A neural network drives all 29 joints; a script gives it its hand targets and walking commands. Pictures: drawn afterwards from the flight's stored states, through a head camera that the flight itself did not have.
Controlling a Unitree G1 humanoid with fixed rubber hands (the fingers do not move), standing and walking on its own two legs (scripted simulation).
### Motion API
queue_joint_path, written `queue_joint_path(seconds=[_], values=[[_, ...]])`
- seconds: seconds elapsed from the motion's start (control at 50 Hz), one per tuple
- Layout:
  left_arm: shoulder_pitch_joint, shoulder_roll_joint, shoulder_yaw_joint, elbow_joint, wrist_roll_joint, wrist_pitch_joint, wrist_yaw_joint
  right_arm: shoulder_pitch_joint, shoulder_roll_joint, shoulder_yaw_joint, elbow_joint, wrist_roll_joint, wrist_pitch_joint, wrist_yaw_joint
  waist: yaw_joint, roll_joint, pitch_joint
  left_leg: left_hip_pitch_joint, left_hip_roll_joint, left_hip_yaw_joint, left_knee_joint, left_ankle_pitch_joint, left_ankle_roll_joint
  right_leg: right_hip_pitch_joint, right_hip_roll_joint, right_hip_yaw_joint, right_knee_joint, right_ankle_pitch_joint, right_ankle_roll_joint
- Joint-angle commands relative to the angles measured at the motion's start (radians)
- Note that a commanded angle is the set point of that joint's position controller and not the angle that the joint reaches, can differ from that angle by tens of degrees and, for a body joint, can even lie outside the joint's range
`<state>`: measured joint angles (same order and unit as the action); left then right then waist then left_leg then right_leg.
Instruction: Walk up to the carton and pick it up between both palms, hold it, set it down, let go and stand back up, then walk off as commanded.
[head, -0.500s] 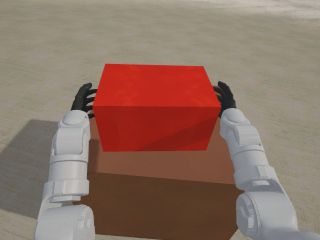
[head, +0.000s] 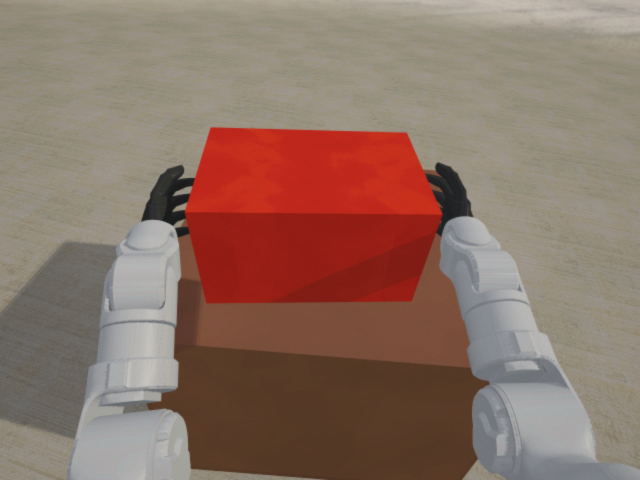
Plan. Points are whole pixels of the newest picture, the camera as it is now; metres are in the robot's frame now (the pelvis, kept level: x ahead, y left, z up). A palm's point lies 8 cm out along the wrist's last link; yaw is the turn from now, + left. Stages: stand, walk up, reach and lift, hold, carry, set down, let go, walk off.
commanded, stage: hold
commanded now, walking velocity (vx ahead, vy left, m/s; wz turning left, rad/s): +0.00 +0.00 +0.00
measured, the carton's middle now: (310, 214) +0.42 +0.01 +0.17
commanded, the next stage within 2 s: set down in 0.14 s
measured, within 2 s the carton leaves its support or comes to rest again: neither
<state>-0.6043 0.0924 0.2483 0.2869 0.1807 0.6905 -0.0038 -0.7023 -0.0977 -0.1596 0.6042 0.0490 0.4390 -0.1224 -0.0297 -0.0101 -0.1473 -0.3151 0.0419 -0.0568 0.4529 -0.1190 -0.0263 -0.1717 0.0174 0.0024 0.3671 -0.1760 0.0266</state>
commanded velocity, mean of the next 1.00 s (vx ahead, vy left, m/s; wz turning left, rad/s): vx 0.00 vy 0.00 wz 0.00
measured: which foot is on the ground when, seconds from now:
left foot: down 0.00-1.00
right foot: down 0.00-1.00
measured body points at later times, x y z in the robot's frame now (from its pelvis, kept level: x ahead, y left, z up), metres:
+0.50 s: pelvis +0.01 +0.00 +0.00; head -0.05 +0.03 +0.45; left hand +0.39 +0.20 +0.17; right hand +0.40 -0.16 +0.21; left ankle +0.08 +0.13 -0.74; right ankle +0.01 -0.14 -0.74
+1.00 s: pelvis +0.03 -0.01 +0.00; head +0.02 +0.02 +0.45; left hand +0.42 +0.19 +0.12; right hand +0.42 -0.17 +0.14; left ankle +0.08 +0.13 -0.74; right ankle +0.01 -0.14 -0.74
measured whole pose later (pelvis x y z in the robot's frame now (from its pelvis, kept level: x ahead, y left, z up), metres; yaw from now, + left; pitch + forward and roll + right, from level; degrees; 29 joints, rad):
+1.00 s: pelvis +0.03 -0.01 +0.00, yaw +0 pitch +1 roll -2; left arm -0.56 0.07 0.30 0.43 0.25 0.36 -0.05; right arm -0.61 -0.01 -0.23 0.63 0.05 0.05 -0.13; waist -0.03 -0.03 -0.05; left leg -0.30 0.04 -0.06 0.42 -0.14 -0.03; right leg -0.16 0.01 0.00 0.33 -0.19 0.03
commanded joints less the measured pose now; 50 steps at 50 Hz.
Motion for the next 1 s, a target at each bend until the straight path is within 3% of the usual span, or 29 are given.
queue_joint_path(seconds=[0.0,0.04,0.06,0.1,0.14,0.18,0.24,0.26,0.28,0.3,0.32,0.34,0.38,0.4,0.48,0.5,0.52,0.54,0.6,0.64,0.66,0.7,0.74,0.8,0.84,0.9,0.94,0.96,0.98], values=[[-0.810,-0.549,-0.359,-0.196,-0.149,-0.106,-0.205,-0.881,0.501,0.325,-0.332,0.187,-0.087,0.186,-0.032,0.056,-0.358,0.372,-0.082,0.076,-0.163,0.019,0.009,0.089,0.027,-0.035,-0.116,-0.004,-0.023],[-0.906,-0.583,-0.432,-0.341,-0.194,-0.135,-0.180,-0.899,0.506,0.330,-0.380,0.207,-0.102,0.192,-0.035,0.106,-0.471,0.425,-0.076,0.064,-0.144,0.082,-0.006,0.082,0.033,-0.044,-0.088,0.060,-0.021],[-0.915,-0.563,-0.432,-0.353,-0.196,-0.140,-0.173,-0.887,0.526,0.354,-0.377,0.207,-0.097,0.194,-0.025,0.083,-0.469,0.412,-0.078,0.063,-0.141,0.120,-0.003,0.108,0.034,-0.036,-0.081,0.101,-0.021],[-0.794,-0.568,-0.415,-0.235,-0.180,-0.113,-0.188,-0.858,0.498,0.364,-0.361,0.203,-0.083,0.174,-0.044,0.076,-0.355,0.409,-0.086,0.067,-0.147,0.119,0.003,0.084,0.032,-0.042,-0.108,0.077,-0.009],[-0.723,-0.588,-0.377,-0.122,-0.120,-0.102,-0.209,-0.869,0.550,0.334,-0.402,0.184,-0.086,0.169,-0.007,0.034,-0.303,0.361,-0.065,0.105,-0.202,0.010,0.019,0.097,0.017,-0.032,-0.126,0.006,0.006],[-0.789,-0.576,-0.370,-0.162,-0.115,-0.120,-0.223,-0.871,0.557,0.298,-0.373,0.161,-0.096,0.170,-0.006,0.015,-0.291,0.359,-0.076,0.118,-0.217,-0.032,0.017,0.109,0.020,-0.048,-0.117,-0.015,0.016],[-0.955,-0.589,-0.405,-0.195,-0.143,-0.177,-0.221,-0.970,0.586,0.278,-0.386,0.137,-0.163,0.180,-0.021,0.077,-0.387,0.344,-0.067,0.107,-0.211,-0.092,0.004,0.088,0.023,-0.054,-0.098,-0.064,0.003],[-0.953,-0.581,-0.390,-0.205,-0.131,-0.188,-0.217,-0.904,0.575,0.272,-0.283,0.126,-0.169,0.186,-0.008,0.135,-0.332,0.324,-0.076,0.116,-0.225,-0.106,0.005,0.081,0.016,-0.048,-0.106,-0.083,-0.003],[-0.961,-0.608,-0.425,-0.243,-0.143,-0.205,-0.213,-0.904,0.558,0.257,-0.344,0.131,-0.189,0.187,-0.028,0.148,-0.381,0.370,-0.066,0.106,-0.217,-0.067,-0.013,0.082,0.027,-0.062,-0.094,-0.043,-0.008],[-0.954,-0.628,-0.431,-0.233,-0.153,-0.234,-0.204,-0.916,0.587,0.267,-0.365,0.118,-0.212,0.191,-0.015,0.132,-0.441,0.398,-0.060,0.102,-0.199,-0.014,-0.019,0.052,0.027,-0.065,-0.098,-0.034,-0.016],[-0.959,-0.634,-0.450,-0.251,-0.152,-0.249,-0.197,-0.904,0.571,0.262,-0.359,0.099,-0.240,0.191,-0.033,0.174,-0.433,0.392,-0.068,0.109,-0.198,0.009,-0.026,0.073,0.025,-0.071,-0.095,-0.008,-0.020],[-0.931,-0.591,-0.392,-0.227,-0.123,-0.265,-0.197,-0.883,0.578,0.261,-0.323,0.090,-0.248,0.194,-0.006,0.130,-0.442,0.404,-0.066,0.116,-0.186,0.022,-0.026,0.090,0.019,-0.067,-0.103,-0.009,-0.013],[-0.831,-0.567,-0.301,-0.112,-0.060,-0.253,-0.213,-0.782,0.528,0.200,-0.196,0.051,-0.254,0.189,-0.020,0.152,-0.310,0.379,-0.060,0.120,-0.223,-0.022,-0.020,0.085,0.018,-0.069,-0.119,-0.023,-0.016],[-0.788,-0.572,-0.289,-0.055,-0.054,-0.271,-0.224,-0.817,0.552,0.207,-0.237,0.025,-0.278,0.191,0.001,0.091,-0.309,0.341,-0.060,0.130,-0.235,-0.070,-0.003,0.083,0.016,-0.073,-0.125,-0.079,-0.010],[-0.761,-0.498,-0.246,-0.028,-0.001,-0.303,-0.258,-0.653,0.510,0.160,-0.074,-0.033,-0.298,0.192,-0.039,0.103,-0.187,0.320,-0.068,0.150,-0.249,-0.114,0.002,0.143,0.009,-0.084,-0.122,-0.097,-0.006],[-0.773,-0.504,-0.249,-0.048,-0.002,-0.312,-0.257,-0.666,0.518,0.168,-0.108,-0.043,-0.322,0.189,-0.032,0.098,-0.228,0.340,-0.057,0.143,-0.258,-0.105,0.003,0.146,0.006,-0.095,-0.120,-0.096,-0.004],[-0.818,-0.528,-0.275,-0.072,-0.018,-0.346,-0.253,-0.635,0.525,0.156,-0.084,-0.059,-0.337,0.187,-0.036,0.137,-0.226,0.329,-0.066,0.152,-0.264,-0.137,-0.006,0.142,0.010,-0.095,-0.111,-0.108,-0.005],[-0.828,-0.498,-0.259,-0.043,-0.022,-0.356,-0.252,-0.659,0.534,0.161,-0.069,-0.067,-0.345,0.189,-0.017,0.087,-0.225,0.330,-0.070,0.153,-0.258,-0.127,0.009,0.137,0.004,-0.091,-0.117,-0.114,0.000],[-0.863,-0.521,-0.300,-0.116,-0.041,-0.413,-0.230,-0.653,0.582,0.246,-0.140,-0.067,-0.386,0.181,0.004,0.075,-0.335,0.403,-0.062,0.156,-0.216,0.024,-0.010,0.150,0.004,-0.095,-0.093,-0.002,0.008],[-0.874,-0.542,-0.389,-0.168,-0.099,-0.452,-0.207,-0.622,0.592,0.284,-0.145,-0.052,-0.406,0.175,-0.033,0.101,-0.466,0.483,-0.062,0.152,-0.176,0.112,-0.026,0.126,0.013,-0.104,-0.090,0.052,0.009],[-0.849,-0.525,-0.355,-0.154,-0.079,-0.463,-0.204,-0.550,0.592,0.287,-0.091,-0.065,-0.407,0.170,-0.029,0.101,-0.448,0.480,-0.062,0.152,-0.168,0.162,-0.027,0.129,0.008,-0.104,-0.088,0.098,0.009],[-0.824,-0.538,-0.407,-0.224,-0.087,-0.475,-0.192,-0.544,0.623,0.344,-0.165,-0.049,-0.429,0.166,-0.008,0.139,-0.477,0.523,-0.059,0.152,-0.144,0.292,-0.043,0.163,0.015,-0.098,-0.070,0.197,0.017],[-0.776,-0.582,-0.445,-0.271,-0.109,-0.486,-0.174,-0.558,0.606,0.376,-0.253,-0.012,-0.452,0.159,-0.018,0.187,-0.565,0.589,-0.057,0.143,-0.092,0.458,-0.075,0.174,0.035,-0.097,-0.061,0.291,0.017],[-0.718,-0.540,-0.417,-0.194,-0.093,-0.462,-0.187,-0.518,0.545,0.356,-0.223,-0.035,-0.438,0.150,-0.040,0.118,-0.466,0.561,-0.055,0.130,-0.102,0.447,-0.055,0.186,0.020,-0.096,-0.082,0.341,0.012],[-0.692,-0.527,-0.405,-0.161,-0.084,-0.455,-0.201,-0.541,0.561,0.347,-0.245,-0.043,-0.447,0.148,-0.034,0.086,-0.452,0.515,-0.065,0.144,-0.130,0.320,-0.036,0.199,0.016,-0.094,-0.088,0.270,0.023],[-0.628,-0.532,-0.378,-0.086,-0.059,-0.453,-0.212,-0.500,0.542,0.337,-0.234,-0.059,-0.444,0.141,-0.042,0.075,-0.416,0.518,-0.065,0.144,-0.118,0.354,-0.039,0.204,0.014,-0.099,-0.077,0.330,0.022],[-0.643,-0.557,-0.426,-0.175,-0.086,-0.466,-0.204,-0.507,0.575,0.408,-0.289,-0.035,-0.459,0.144,-0.024,0.086,-0.480,0.551,-0.063,0.137,-0.098,0.463,-0.043,0.217,0.021,-0.094,-0.069,0.410,0.030],[-0.687,-0.539,-0.413,-0.169,-0.106,-0.497,-0.200,-0.520,0.584,0.410,-0.307,-0.034,-0.464,0.144,-0.025,0.020,-0.526,0.569,-0.058,0.127,-0.085,0.470,-0.040,0.217,0.026,-0.090,-0.060,0.415,0.034],[-0.651,-0.549,-0.422,-0.134,-0.114,-0.499,-0.202,-0.547,0.579,0.417,-0.343,-0.037,-0.476,0.142,-0.012,0.024,-0.523,0.533,-0.070,0.132,-0.095,0.437,-0.035,0.238,0.015,-0.083,-0.053,0.475,0.032]])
